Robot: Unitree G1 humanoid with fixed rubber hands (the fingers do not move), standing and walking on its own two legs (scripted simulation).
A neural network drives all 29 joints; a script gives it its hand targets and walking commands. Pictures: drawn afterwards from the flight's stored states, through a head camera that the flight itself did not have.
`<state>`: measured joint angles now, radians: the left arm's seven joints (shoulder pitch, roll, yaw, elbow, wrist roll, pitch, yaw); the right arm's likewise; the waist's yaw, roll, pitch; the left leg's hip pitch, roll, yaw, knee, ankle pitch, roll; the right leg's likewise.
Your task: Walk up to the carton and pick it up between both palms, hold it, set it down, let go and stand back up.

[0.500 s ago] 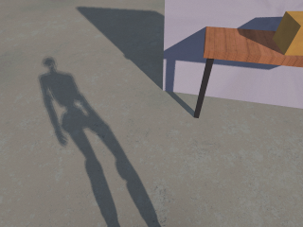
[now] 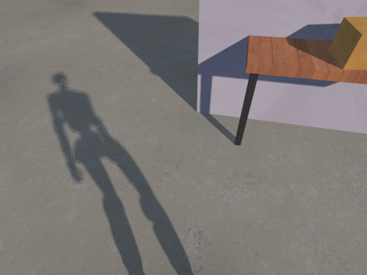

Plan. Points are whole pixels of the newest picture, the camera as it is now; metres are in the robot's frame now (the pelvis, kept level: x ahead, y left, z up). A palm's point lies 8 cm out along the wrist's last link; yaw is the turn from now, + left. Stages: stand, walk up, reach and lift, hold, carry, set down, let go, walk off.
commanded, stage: walk up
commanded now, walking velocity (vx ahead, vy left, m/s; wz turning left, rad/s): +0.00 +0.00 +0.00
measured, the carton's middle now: (366, 43) +1.08 -0.81 -0.04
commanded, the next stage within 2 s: none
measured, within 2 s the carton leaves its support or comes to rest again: neither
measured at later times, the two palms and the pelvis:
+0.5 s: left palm out of the picture +0.12 +0.18 -0.15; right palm out of the picture -0.02 -0.32 -0.19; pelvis +0.05 -0.08 -0.04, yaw -15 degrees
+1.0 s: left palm (175, 213) +0.32 +0.06 -0.19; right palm out of the picture +0.15 -0.41 -0.15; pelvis +0.22 -0.16 -0.05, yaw -25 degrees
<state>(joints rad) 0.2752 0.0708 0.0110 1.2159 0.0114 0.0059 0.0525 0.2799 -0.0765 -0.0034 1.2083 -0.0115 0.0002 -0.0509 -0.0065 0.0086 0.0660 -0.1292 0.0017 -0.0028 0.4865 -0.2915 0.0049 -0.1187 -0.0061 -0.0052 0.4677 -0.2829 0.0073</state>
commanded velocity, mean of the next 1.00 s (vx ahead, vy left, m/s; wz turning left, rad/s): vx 0.00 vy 0.00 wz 0.00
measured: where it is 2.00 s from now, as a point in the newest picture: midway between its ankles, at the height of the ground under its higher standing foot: (267, 211)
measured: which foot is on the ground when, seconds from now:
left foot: down 0.00-0.52, up 0.54-0.86, down 0.88-1.00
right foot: down 0.00-0.18, up 0.20-0.46, down 0.48-0.92, up 0.94-1.00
